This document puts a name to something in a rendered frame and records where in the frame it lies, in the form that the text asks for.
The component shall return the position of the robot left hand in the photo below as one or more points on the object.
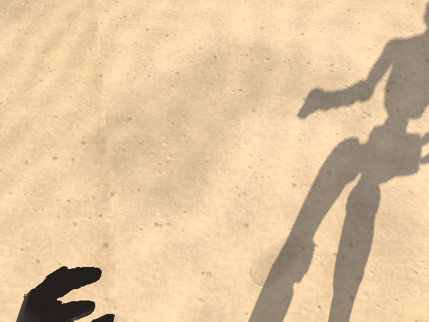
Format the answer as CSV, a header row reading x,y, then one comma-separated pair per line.
x,y
40,304

